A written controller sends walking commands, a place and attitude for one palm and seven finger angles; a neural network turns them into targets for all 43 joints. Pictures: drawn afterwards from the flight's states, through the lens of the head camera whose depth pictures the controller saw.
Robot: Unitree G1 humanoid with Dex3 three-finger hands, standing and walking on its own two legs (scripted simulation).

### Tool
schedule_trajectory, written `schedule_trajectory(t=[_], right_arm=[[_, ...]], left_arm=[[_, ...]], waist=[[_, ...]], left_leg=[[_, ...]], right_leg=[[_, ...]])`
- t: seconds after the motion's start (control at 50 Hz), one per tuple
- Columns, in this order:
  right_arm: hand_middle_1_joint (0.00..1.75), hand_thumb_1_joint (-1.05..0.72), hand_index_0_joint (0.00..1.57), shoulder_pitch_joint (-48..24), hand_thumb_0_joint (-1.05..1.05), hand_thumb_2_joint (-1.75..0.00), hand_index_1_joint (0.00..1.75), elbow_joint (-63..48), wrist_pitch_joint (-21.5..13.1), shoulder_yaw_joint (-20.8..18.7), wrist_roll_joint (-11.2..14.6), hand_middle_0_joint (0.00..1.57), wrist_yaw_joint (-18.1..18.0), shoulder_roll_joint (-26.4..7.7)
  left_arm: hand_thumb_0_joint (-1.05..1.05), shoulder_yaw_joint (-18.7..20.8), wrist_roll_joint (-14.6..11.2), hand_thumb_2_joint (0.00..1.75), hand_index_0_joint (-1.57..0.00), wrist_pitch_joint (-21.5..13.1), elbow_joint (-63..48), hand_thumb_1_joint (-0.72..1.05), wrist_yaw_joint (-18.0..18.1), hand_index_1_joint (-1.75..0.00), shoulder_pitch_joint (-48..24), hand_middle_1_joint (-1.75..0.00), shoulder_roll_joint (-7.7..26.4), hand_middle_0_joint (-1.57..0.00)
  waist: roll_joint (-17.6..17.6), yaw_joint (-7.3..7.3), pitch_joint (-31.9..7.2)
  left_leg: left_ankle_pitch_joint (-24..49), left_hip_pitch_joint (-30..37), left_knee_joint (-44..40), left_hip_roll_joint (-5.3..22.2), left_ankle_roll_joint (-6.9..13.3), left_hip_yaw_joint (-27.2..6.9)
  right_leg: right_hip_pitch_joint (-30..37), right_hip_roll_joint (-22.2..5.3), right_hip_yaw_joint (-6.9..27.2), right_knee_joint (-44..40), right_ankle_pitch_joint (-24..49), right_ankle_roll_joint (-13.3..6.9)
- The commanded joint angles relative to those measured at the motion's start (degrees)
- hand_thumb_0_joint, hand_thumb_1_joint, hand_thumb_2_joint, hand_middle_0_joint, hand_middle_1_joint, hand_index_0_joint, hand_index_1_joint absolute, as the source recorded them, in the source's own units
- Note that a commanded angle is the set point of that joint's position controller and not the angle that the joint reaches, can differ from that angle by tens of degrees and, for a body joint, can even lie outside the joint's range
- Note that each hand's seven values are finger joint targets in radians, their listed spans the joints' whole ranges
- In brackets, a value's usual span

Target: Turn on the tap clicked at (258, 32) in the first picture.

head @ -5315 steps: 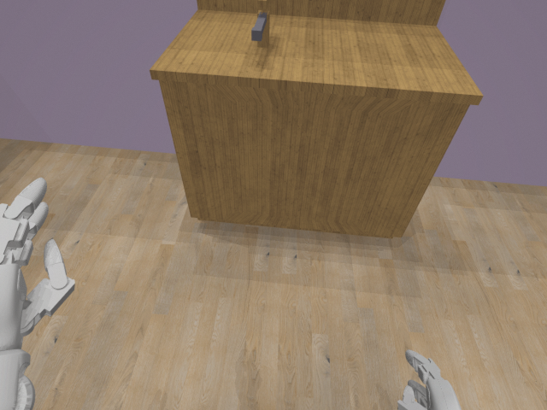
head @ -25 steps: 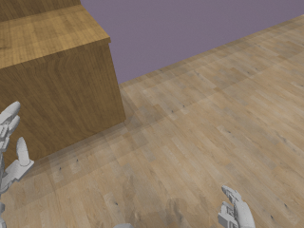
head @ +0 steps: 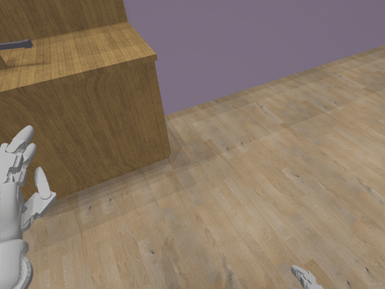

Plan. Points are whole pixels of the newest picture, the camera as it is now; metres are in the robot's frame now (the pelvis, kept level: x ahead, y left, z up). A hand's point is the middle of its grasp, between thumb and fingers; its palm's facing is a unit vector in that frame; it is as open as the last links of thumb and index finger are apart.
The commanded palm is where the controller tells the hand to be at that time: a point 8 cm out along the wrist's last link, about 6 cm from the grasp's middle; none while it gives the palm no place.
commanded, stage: stop stepping back and stand still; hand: left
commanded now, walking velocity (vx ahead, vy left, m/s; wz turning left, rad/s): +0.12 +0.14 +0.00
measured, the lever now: (27, 43) +1.01 +0.76 +0.13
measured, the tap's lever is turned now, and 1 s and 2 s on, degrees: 73 73 73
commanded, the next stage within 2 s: stand and check the lever's angle in 0.16 s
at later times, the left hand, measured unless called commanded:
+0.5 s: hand (40, 186) +0.24 +0.26 +0.17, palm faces +0.41 -0.83 -0.38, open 7.4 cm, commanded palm +0.19 +0.30 +0.19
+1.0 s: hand (29, 185) +0.25 +0.29 +0.17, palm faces +0.39 -0.85 -0.36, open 7.4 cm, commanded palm +0.19 +0.33 +0.19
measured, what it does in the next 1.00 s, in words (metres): steps on the spot: left foot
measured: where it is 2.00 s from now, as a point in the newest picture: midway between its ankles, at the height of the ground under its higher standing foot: outside the picture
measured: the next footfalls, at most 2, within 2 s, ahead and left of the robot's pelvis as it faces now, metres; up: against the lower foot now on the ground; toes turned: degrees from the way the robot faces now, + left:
left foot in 0.26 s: +0.05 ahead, +0.14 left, +0.00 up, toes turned +5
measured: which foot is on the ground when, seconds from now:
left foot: up 0.00-0.24, down 0.26-1.00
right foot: down 0.00-1.00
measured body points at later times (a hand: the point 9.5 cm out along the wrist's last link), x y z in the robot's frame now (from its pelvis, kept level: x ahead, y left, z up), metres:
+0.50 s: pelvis +0.02 +0.03 +0.01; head +0.03 +0.02 +0.46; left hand +0.21 +0.31 +0.19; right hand +0.19 -0.22 -0.07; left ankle +0.01 +0.14 -0.73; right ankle +0.05 -0.07 -0.73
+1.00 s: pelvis +0.02 +0.05 +0.01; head +0.03 +0.05 +0.46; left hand +0.22 +0.33 +0.19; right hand +0.19 -0.18 -0.07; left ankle +0.01 +0.14 -0.73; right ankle +0.05 -0.07 -0.73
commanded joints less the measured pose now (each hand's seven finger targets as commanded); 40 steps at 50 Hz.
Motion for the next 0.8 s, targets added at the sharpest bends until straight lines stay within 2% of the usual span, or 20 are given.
schedule_trajectory(t=[0.0,0.02,0.04,0.08,0.12,0.16,0.2,0.22,0.24,0.26,0.28,0.3,0.32,0.4,0.48,0.54,0.6,0.62,0.68,0.78], right_arm=[[0.30,-0.90,0.20,-6.97,0.00,-0.90,0.30,-11.54,-1.38,-2.31,0.51,0.20,-0.60,-5.33],[0.30,-0.90,0.20,-6.95,0.00,-0.90,0.30,-11.83,-1.28,-2.33,0.46,0.20,-0.68,-5.46],[0.30,-0.90,0.20,-6.88,0.00,-0.90,0.30,-12.10,-1.37,-2.30,0.32,0.20,-0.82,-5.32],[0.30,-0.90,0.20,-6.99,0.00,-0.90,0.30,-12.74,-1.87,-2.07,0.29,0.20,-1.18,-4.93],[0.30,-0.90,0.20,-6.37,0.00,-0.90,0.30,-13.09,-2.44,-1.73,-0.03,0.20,-1.30,-4.84],[0.30,-0.90,0.20,-5.72,0.00,-0.90,0.30,-13.53,-2.85,-1.97,-0.05,0.20,-1.24,-5.26],[0.30,-0.90,0.20,-5.34,0.00,-0.90,0.30,-14.02,-3.01,-2.07,0.01,0.20,-1.37,-5.94],[0.30,-0.90,0.20,-5.27,0.00,-0.90,0.30,-14.45,-3.13,-2.43,-0.04,0.20,-1.45,-6.83],[0.30,-0.90,0.20,-5.69,0.00,-0.90,0.30,-14.93,-3.19,-2.84,0.14,0.20,-1.44,-7.74],[0.30,-0.90,0.20,-5.94,0.00,-0.90,0.30,-15.33,-3.11,-2.95,0.65,0.20,-1.29,-8.43],[0.30,-0.90,0.20,-6.39,0.00,-0.90,0.30,-14.75,-2.89,-2.87,0.96,0.20,-1.41,-7.54],[0.30,-0.90,0.20,-6.40,0.00,-0.90,0.30,-15.00,-2.88,-2.33,0.84,0.20,-1.44,-6.72],[0.30,-0.90,0.20,-6.59,0.00,-0.90,0.30,-15.03,-3.03,-2.08,0.65,0.20,-1.28,-6.86],[0.30,-0.90,0.20,-6.56,0.00,-0.90,0.30,-14.75,-3.33,-1.94,0.65,0.20,-0.97,-6.25],[0.30,-0.90,0.20,-6.88,0.00,-0.90,0.30,-15.33,-2.95,-1.67,0.65,0.20,-0.77,-6.42],[0.30,-0.90,0.20,-6.87,0.00,-0.90,0.30,-15.86,-2.60,-1.35,0.76,0.20,-0.78,-6.04],[0.30,-0.90,0.20,-6.88,0.00,-0.90,0.30,-16.10,-2.37,-1.19,0.80,0.20,-0.81,-5.88],[0.30,-0.90,0.20,-6.90,0.00,-0.90,0.30,-16.07,-2.37,-1.11,0.75,0.20,-0.83,-5.86],[0.30,-0.90,0.20,-6.86,0.00,-0.90,0.30,-16.18,-2.16,-1.14,0.78,0.20,-0.93,-5.82],[0.30,-0.90,0.20,-7.04,0.00,-0.90,0.30,-16.03,-2.00,-1.02,0.78,0.20,-1.13,-5.64]], left_arm=[[0.00,10.22,-1.06,0.90,-0.20,-5.31,-12.64,0.90,0.48,-0.30,-0.46,-0.30,15.30,-0.20],[0.00,10.51,-1.08,0.90,-0.20,-5.52,-12.73,0.90,0.62,-0.30,-0.28,-0.30,15.46,-0.20],[0.00,10.44,-1.16,0.90,-0.20,-5.75,-13.14,0.90,0.79,-0.30,0.11,-0.30,15.15,-0.20],[0.00,9.32,-1.17,0.90,-0.20,-5.72,-13.41,0.90,1.09,-0.30,0.33,-0.30,14.12,-0.20],[0.00,8.68,-1.03,0.90,-0.20,-5.22,-12.28,0.90,1.74,-0.30,1.26,-0.30,13.25,-0.20],[0.00,7.52,-0.90,0.90,-0.20,-4.60,-13.45,0.90,2.17,-0.30,0.10,-0.30,12.45,-0.20],[0.00,6.19,-0.93,0.90,-0.20,-4.23,-15.09,0.90,2.28,-0.30,-0.86,-0.30,11.81,-0.20],[0.00,6.22,-0.97,0.90,-0.20,-4.26,-16.30,0.90,2.37,-0.30,-1.40,-0.30,11.99,-0.20],[0.00,6.47,-0.96,0.90,-0.20,-4.13,-16.77,0.90,2.54,-0.30,-1.39,-0.30,11.85,-0.20],[0.00,7.03,-0.98,0.90,-0.20,-3.94,-17.22,0.90,2.79,-0.30,-1.71,-0.30,12.20,-0.20],[0.00,8.67,-1.01,0.90,-0.20,-3.93,-17.86,0.90,2.64,-0.30,-1.31,-0.30,14.38,-0.20],[0.00,7.65,-0.88,0.90,-0.20,-3.46,-16.21,0.90,2.42,-0.30,0.60,-0.30,12.33,-0.20],[0.00,7.16,-0.74,0.90,-0.20,-3.25,-16.63,0.90,2.27,-0.30,-0.37,-0.30,11.80,-0.20],[0.00,7.79,-0.90,0.90,-0.20,-3.37,-16.73,0.90,2.41,-0.30,-1.23,-0.30,12.51,-0.20],[0.00,7.36,-1.23,0.90,-0.20,-3.07,-17.63,0.90,2.24,-0.30,0.46,-0.30,11.52,-0.20],[0.00,7.36,-1.36,0.90,-0.20,-2.83,-17.81,0.90,2.16,-0.30,1.48,-0.30,11.44,-0.20],[0.00,7.09,-1.52,0.90,-0.20,-2.67,-18.40,0.90,1.88,-0.30,0.95,-0.30,11.16,-0.20],[0.00,6.82,-1.52,0.90,-0.20,-2.66,-18.65,0.90,1.83,-0.30,0.85,-0.30,10.99,-0.20],[0.00,7.09,-1.70,0.90,-0.20,-2.50,-18.37,0.90,1.78,-0.30,1.11,-0.30,11.12,-0.20],[0.00,6.60,-1.78,0.90,-0.20,-2.32,-17.83,0.90,1.68,-0.30,0.57,-0.30,10.54,-0.20]], waist=[[-9.34,-0.84,-1.32],[-10.13,-0.82,-2.01],[-8.95,-0.65,-2.70],[-9.30,-0.51,-3.63],[-10.98,0.07,-4.30],[-10.67,0.17,-4.81],[-5.53,-0.33,-4.24],[-2.74,-0.18,-4.20],[0.25,0.17,-3.94],[0.85,0.42,-4.98],[1.24,0.87,-5.75],[0.81,0.29,-1.46],[-0.21,0.10,0.36],[-5.53,-0.06,-3.72],[-0.30,0.10,-6.41],[0.50,0.30,-6.90],[0.45,0.22,-6.79],[1.64,0.21,-6.49],[0.32,0.26,-7.13],[0.34,0.19,-6.40]], left_leg=[[5.11,-5.21,3.74,1.33,-0.70,0.04],[4.43,-3.85,0.19,1.17,-0.51,0.86],[3.57,-2.49,-3.66,0.84,-0.22,1.83],[1.19,0.80,-11.57,0.55,0.56,3.18],[0.34,2.73,-18.59,-0.28,1.13,5.32],[0.14,6.34,-25.40,-0.74,1.65,5.66],[1.69,11.94,-33.17,-0.31,2.47,4.22],[0.10,12.39,-36.71,2.59,3.65,0.38],[3.02,13.15,-37.57,6.17,5.03,-3.98],[9.38,11.82,-36.59,7.93,5.32,-5.83],[3.22,9.36,-36.96,7.75,4.66,-4.13],[-0.83,4.71,-37.35,5.75,3.95,-2.82],[-0.95,3.00,-36.48,4.56,3.30,-1.46],[9.22,7.98,-30.79,2.58,1.63,0.93],[17.54,10.43,-33.61,4.44,1.18,-0.21],[23.91,10.47,-34.63,5.88,1.03,-0.57],[25.19,10.35,-34.90,5.99,0.46,-0.33],[24.87,10.26,-35.12,5.98,0.42,-0.13],[24.33,10.01,-35.05,5.89,0.14,0.00],[22.09,9.73,-35.59,5.81,-0.12,0.43]], right_leg=[[-1.16,-16.43,19.54,-25.07,-17.42,-1.01],[-0.94,-16.53,19.00,-25.42,-17.13,-1.13],[-0.29,-16.50,19.07,-25.64,-17.06,-1.17],[0.78,-16.55,18.69,-25.09,-17.89,-1.70],[3.27,-15.90,18.72,-24.19,-17.45,-1.93],[4.62,-15.73,19.01,-22.57,-16.35,-1.78],[3.22,-12.78,16.78,-18.27,-12.92,0.31],[3.29,-10.22,14.84,-14.50,-10.67,1.77],[2.44,-6.90,12.47,-10.81,-5.40,3.23],[5.04,-4.94,9.83,-7.45,3.08,4.14],[5.41,-5.70,10.58,-9.43,-2.00,4.80],[5.72,-5.63,10.85,-11.57,-4.15,4.20],[5.50,-5.99,11.82,-12.73,-3.85,3.69],[7.33,-9.01,14.35,-14.16,5.36,2.16],[10.10,-6.43,10.10,-9.97,14.09,3.11],[11.36,-4.55,7.10,-7.30,17.77,4.08],[11.37,-4.18,6.72,-6.81,17.87,4.21],[11.00,-4.13,6.53,-6.89,17.30,4.30],[11.57,-4.17,6.53,-7.14,17.25,4.23],[10.74,-4.25,6.77,-7.68,16.26,4.35]])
